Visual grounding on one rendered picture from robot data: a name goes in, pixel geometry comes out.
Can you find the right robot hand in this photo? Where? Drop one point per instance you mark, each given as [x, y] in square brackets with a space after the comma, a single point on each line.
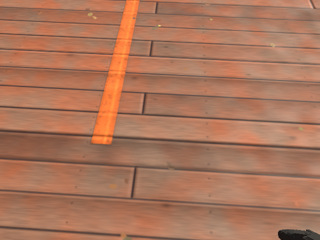
[291, 234]

